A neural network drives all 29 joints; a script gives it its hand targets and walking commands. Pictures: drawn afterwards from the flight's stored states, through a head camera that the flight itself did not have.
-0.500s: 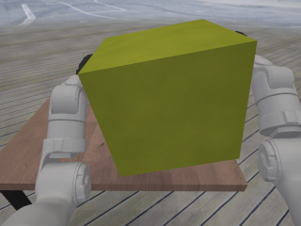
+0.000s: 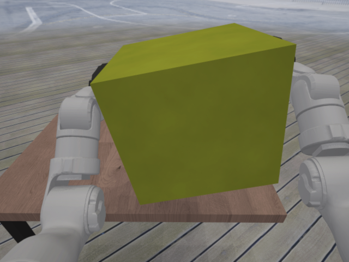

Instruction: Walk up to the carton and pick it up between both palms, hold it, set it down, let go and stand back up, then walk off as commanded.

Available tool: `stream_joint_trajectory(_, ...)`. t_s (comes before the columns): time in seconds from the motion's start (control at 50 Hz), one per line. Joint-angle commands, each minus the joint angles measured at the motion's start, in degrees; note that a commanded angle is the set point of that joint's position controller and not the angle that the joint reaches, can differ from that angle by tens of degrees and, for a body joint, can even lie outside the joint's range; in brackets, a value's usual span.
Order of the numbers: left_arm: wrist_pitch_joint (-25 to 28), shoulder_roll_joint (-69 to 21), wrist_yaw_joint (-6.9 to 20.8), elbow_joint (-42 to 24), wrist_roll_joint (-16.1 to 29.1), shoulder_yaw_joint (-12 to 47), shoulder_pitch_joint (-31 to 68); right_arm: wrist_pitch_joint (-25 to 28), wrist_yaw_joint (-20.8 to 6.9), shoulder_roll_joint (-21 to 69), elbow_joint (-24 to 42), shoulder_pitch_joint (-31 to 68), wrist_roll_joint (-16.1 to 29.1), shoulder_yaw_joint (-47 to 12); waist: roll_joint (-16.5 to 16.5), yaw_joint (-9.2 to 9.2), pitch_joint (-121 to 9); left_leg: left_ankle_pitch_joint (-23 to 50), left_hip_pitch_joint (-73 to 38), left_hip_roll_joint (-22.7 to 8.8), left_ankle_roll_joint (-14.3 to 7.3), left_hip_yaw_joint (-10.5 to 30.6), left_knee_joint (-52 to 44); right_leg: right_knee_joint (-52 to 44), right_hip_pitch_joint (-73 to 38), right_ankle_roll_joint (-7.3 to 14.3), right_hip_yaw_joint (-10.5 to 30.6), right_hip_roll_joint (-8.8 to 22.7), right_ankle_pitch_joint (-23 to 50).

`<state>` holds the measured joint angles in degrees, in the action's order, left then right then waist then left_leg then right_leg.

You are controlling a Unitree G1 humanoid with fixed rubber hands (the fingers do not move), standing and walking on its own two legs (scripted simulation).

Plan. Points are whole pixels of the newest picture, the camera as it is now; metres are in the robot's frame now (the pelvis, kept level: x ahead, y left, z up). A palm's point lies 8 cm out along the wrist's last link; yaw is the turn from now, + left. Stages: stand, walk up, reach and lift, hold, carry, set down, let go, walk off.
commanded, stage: hold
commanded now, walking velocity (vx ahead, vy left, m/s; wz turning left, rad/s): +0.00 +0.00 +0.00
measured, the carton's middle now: (191, 105) +0.39 -0.01 +0.24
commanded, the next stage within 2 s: none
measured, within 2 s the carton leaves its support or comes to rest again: neither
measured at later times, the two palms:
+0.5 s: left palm (97, 94) +0.36 +0.19 +0.28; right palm (281, 70) +0.38 -0.19 +0.33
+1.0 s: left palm (97, 94) +0.36 +0.19 +0.28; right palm (280, 71) +0.38 -0.19 +0.33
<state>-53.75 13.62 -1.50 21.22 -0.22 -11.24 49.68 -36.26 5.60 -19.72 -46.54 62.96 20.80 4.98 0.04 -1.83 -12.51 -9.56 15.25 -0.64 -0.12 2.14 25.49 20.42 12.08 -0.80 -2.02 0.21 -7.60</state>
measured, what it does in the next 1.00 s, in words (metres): stands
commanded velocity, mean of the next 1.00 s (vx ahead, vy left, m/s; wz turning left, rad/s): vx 0.00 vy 0.00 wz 0.00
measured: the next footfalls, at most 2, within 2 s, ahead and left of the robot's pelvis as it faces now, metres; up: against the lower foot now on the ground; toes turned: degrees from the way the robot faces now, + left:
none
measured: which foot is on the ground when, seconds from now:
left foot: down 0.00-1.00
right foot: down 0.00-1.00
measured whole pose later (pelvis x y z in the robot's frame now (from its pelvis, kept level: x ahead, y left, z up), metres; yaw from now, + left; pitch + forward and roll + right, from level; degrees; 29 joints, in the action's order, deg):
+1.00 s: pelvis +0.00 +0.00 +0.00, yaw +0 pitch -1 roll -1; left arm -53.0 14.2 -0.9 24.1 -0.2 -11.2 51.3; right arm -36.2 5.8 -19.7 -49.3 64.7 20.5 4.9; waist 0.0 -1.8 -12.5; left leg -9.6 15.3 -0.6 -0.1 2.1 25.5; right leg 20.4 12.1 -0.8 -2.0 0.2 -7.6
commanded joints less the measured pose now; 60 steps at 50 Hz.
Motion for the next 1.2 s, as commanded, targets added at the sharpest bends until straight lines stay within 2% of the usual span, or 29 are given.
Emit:
stream_joint_trajectory(0.0, 8.1, -31.2, 9.2, -11.1, 9.5, 15.5, 59.2, -1.7, -8.7, 37.6, 12.4, 48.3, 6.2, -14.8, -2.8, -2.39, -19.9, -0.2, -1.7, 0.9, 2.2, 1.8, -10.1, -3.8, -14.8, 2.7, 5.0, -3.0, 5.0)
stream_joint_trajectory(0.06, 7.5, -30.2, 9.7, -7.9, 8.7, 13.7, 58.4, -2.4, -8.8, 34.9, 6.1, 45.0, 4.4, -10.3, -4.8, -4.27, -14.8, -5.1, 0.3, 0.4, 2.1, 2.2, -11.5, -4.4, -13.5, 3.1, 5.3, -2.7, 0.8)
stream_joint_trajectory(0.12, 8.1, -32.2, 9.5, -9.2, 9.8, 15.4, 58.4, -1.0, -8.8, 35.8, 11.5, 48.6, 5.2, -12.2, -4.2, -3.26, -19.4, -0.8, -0.5, 0.5, 2.4, 1.7, -10.4, -3.5, -14.4, 3.1, 5.1, -3.3, 4.1)
stream_joint_trajectory(0.14, 8.1, -33.0, 9.4, -10.6, 10.9, 17.4, 59.7, -1.0, -8.8, 36.1, 12.8, 48.3, 5.5, -13.1, -4.2, -4.35, -20.9, -0.7, -1.0, 0.4, 2.7, 2.4, -9.8, -3.4, -14.4, 2.8, 4.5, -3.3, 4.5)
stream_joint_trajectory(0.16, 8.0, -30.6, 9.5, -7.2, 8.3, 13.8, 59.3, -1.9, -8.7, 36.3, 8.1, 47.6, 5.3, -12.4, -3.2, -3.1, -15.2, -2.3, -0.1, 0.7, 2.1, 1.9, -11.0, -4.3, -13.7, 2.7, 4.8, -3.1, 2.1)
stream_joint_trajectory(0.2, 8.1, -31.0, 9.7, -8.4, 9.8, 15.4, 59.3, -1.3, -8.7, 36.6, 10.8, 48.9, 5.5, -13.8, -2.5, -3.0, -17.7, -2.9, -0.1, 0.4, 1.8, 2.1, -10.8, -4.1, -14.2, 2.9, 5.1, -2.9, 2.1)
stream_joint_trajectory(0.26, 8.2, -32.3, 9.2, -8.1, 9.6, 15.8, 60.3, -1.2, -9.1, 35.6, 8.9, 48.6, 5.2, -12.1, -5.4, -3.55, -17.8, -5.4, 1.2, -0.4, 2.3, 3.1, -11.4, -3.2, -14.7, 2.9, 4.6, -3.7, 2.4)
stream_joint_trajectory(0.3, 8.2, -31.1, 9.7, -8.4, 9.4, 14.5, 59.5, -1.3, -8.9, 36.4, 9.8, 48.8, 5.3, -12.0, -2.6, -2.76, -17.1, -3.6, 1.0, 0.0, 2.1, 2.0, -11.1, -3.5, -15.2, 3.4, 5.2, -3.3, 2.9)
stream_joint_trajectory(0.32, 8.0, -30.8, 9.8, -6.9, 9.6, 15.3, 59.7, -1.6, -8.7, 34.8, 7.2, 46.2, 4.5, -10.3, -4.1, -4.63, -15.2, -5.0, 1.6, 0.3, 2.4, 2.1, -11.2, -3.7, -14.2, 3.4, 5.2, -3.1, 2.1)
stream_joint_trajectory(0.4, 8.6, -33.1, 9.2, -11.5, 10.8, 16.9, 59.4, -0.8, -8.8, 37.1, 13.6, 49.5, 6.9, -14.0, -3.1, -2.91, -20.9, 1.9, -2.1, -0.1, 2.5, 2.4, -10.0, -3.3, -14.8, 3.0, 5.1, -3.5, 6.9)
stream_joint_trajectory(0.42, 8.0, -31.9, 9.2, -6.7, 10.2, 15.6, 58.4, -1.2, -8.7, 35.1, 11.3, 49.7, 5.5, -12.3, -3.1, -3.51, -17.3, -2.1, 0.0, 0.4, 2.1, 2.3, -10.4, -4.1, -13.5, 2.9, 5.3, -3.3, 2.7)
stream_joint_trajectory(0.44, 8.7, -32.0, 9.3, -8.8, 10.7, 16.0, 60.2, -0.9, -8.6, 37.5, 12.4, 50.2, 5.3, -13.1, -2.0, -3.51, -18.6, -0.3, -1.0, 0.9, 1.9, 1.7, -9.7, -4.2, -13.6, 2.8, 4.7, -3.3, 2.7)
stream_joint_trajectory(0.46, 8.9, -32.4, 9.3, -10.7, 11.1, 17.5, 62.2, -1.2, -8.7, 36.7, 10.1, 48.3, 5.5, -11.4, -5.1, -4.55, -20.0, -1.8, -1.4, 0.2, 2.9, 2.3, -10.6, -3.8, -13.3, 3.2, 4.9, -3.1, 3.4)
stream_joint_trajectory(0.48, 8.5, -32.8, 9.3, -9.9, 10.7, 16.5, 59.4, -1.2, -8.7, 37.6, 11.2, 48.5, 6.3, -13.3, -4.1, -3.07, -19.8, 0.3, -1.9, 0.4, 2.7, 2.0, -10.1, -3.5, -14.4, 3.2, 4.8, -3.4, 6.0)
stream_joint_trajectory(0.52, 8.5, -32.6, 9.3, -10.2, 11.3, 17.5, 59.5, -1.7, -8.6, 36.9, 11.0, 46.7, 5.9, -13.1, -3.5, -4.12, -19.4, -1.3, -1.5, 0.3, 3.0, 2.6, -10.9, -3.8, -13.6, 3.0, 4.7, -3.4, 5.2)
stream_joint_trajectory(0.56, 8.7, -32.0, 9.3, -10.2, 10.8, 16.1, 61.0, -1.5, -8.8, 37.0, 9.8, 48.2, 6.4, -12.7, -4.0, -2.92, -19.0, -2.1, -0.8, 0.0, 2.6, 2.4, -10.8, -3.4, -14.5, 3.2, 5.1, -3.6, 4.6)
stream_joint_trajectory(0.64, 9.0, -33.2, 8.8, -10.7, 11.6, 18.4, 61.7, -1.4, -9.0, 36.4, 10.5, 48.2, 6.4, -12.6, -6.0, -4.35, -19.5, -1.6, -1.2, 0.0, 3.4, 2.4, -10.3, -3.7, -12.1, 3.3, 4.8, -3.9, 4.1)
stream_joint_trajectory(0.66, 8.9, -33.0, 9.1, -10.1, 12.1, 18.3, 61.4, -1.3, -8.7, 36.4, 10.4, 47.6, 5.8, -11.2, -4.5, -4.77, -18.8, -3.6, -0.4, 0.0, 3.2, 2.4, -10.5, -3.7, -11.6, 3.4, 5.3, -3.7, 2.5)
stream_joint_trajectory(0.68, 9.2, -33.8, 8.9, -12.5, 11.9, 18.9, 62.3, -1.3, -9.0, 36.0, 9.6, 47.4, 6.2, -11.5, -6.8, -4.4, -20.4, -3.1, -0.3, -0.8, 3.4, 3.3, -11.0, -2.4, -13.3, 3.4, 4.9, -4.1, 5.7)
stream_joint_trajectory(0.72, 8.1, -32.8, 9.2, -4.8, 10.2, 16.1, 58.7, -1.7, -9.3, 34.3, 7.0, 47.9, 5.0, -9.9, -6.0, -4.41, -13.3, -6.8, 2.9, -0.8, 3.2, 3.3, -11.7, -3.4, -10.9, 3.5, 4.9, -4.2, 1.2)
stream_joint_trajectory(0.76, 8.1, -32.7, 9.5, -6.8, 10.1, 16.2, 57.8, -1.5, -8.8, 34.5, 8.3, 46.7, 4.9, -10.4, -4.8, -4.36, -16.2, -3.1, 1.7, -1.0, 3.3, 3.4, -11.6, -2.5, -14.0, 3.6, 5.1, -4.3, 5.8)
stream_joint_trajectory(0.78, 8.5, -32.5, 9.5, -6.5, 10.4, 15.6, 59.1, -1.3, -9.2, 35.0, 9.4, 48.3, 5.6, -11.5, -4.0, -3.65, -16.5, -4.3, 1.5, -0.4, 2.8, 2.5, -11.2, -3.6, -13.2, 3.5, 5.3, -4.0, 1.8)
stream_joint_trajectory(0.8, 9.0, -32.8, 9.3, -8.3, 11.4, 17.5, 61.8, -1.2, -9.1, 35.1, 8.3, 48.6, 5.6, -10.7, -5.2, -4.77, -17.7, -4.0, 1.2, -0.5, 3.3, 3.1, -11.2, -3.2, -12.9, 3.4, 5.0, -3.9, 3.4)
stream_joint_trajectory(0.86, 9.6, -34.2, 8.7, -10.4, 12.3, 19.4, 61.2, -0.3, -9.0, 37.1, 13.0, 50.7, 6.3, -13.3, -4.7, -3.47, -21.6, 0.0, 0.0, -0.2, 3.5, 2.7, -10.2, -2.9, -13.9, 3.3, 5.1, -3.9, 6.7)
stream_joint_trajectory(0.88, 9.1, -35.0, 8.7, -9.9, 12.4, 20.2, 59.8, -0.8, -9.0, 35.6, 11.6, 48.8, 6.3, -12.4, -5.8, -4.83, -19.8, -2.1, -0.6, -0.8, 3.8, 3.5, -10.6, -3.2, -12.1, 3.4, 5.2, -4.0, 5.5)
stream_joint_trajectory(0.94, 9.0, -32.8, 9.1, -8.8, 11.3, 17.7, 60.5, -1.2, -8.7, 37.3, 10.8, 49.0, 7.2, -12.6, -4.0, -3.49, -18.5, -0.5, -0.6, 0.2, 3.2, 2.1, -9.8, -3.7, -11.9, 3.5, 5.5, -3.5, 4.7)
stream_joint_trajectory(1.08, 9.0, -33.9, 9.1, -8.1, 12.0, 18.9, 60.9, -0.7, -8.8, 35.6, 10.3, 49.5, 6.1, -10.7, -6.8, -4.15, -18.8, -2.0, 1.1, -0.4, 3.6, 2.5, -10.3, -3.0, -13.4, 3.7, 5.4, -3.6, 5.3)
stream_joint_trajectory(1.12, 9.2, -33.2, 8.9, -10.2, 12.2, 18.4, 61.1, -1.0, -8.9, 37.2, 11.5, 49.0, 7.2, -13.2, -4.8, -3.08, -20.1, 0.4, -0.4, -0.1, 3.4, 2.0, -9.6, -2.9, -13.0, 3.3, 5.3, -4.0, 6.2)
stream_joint_trajectory(1.18, 9.0, -34.9, 8.6, -9.4, 12.5, 20.2, 60.2, -1.1, -8.9, 35.8, 10.8, 48.1, 6.9, -11.3, -7.1, -4.67, -19.4, -1.5, -0.4, -0.8, 4.4, 3.3, -10.4, -3.2, -12.6, 3.9, 5.6, -3.9, 6.8)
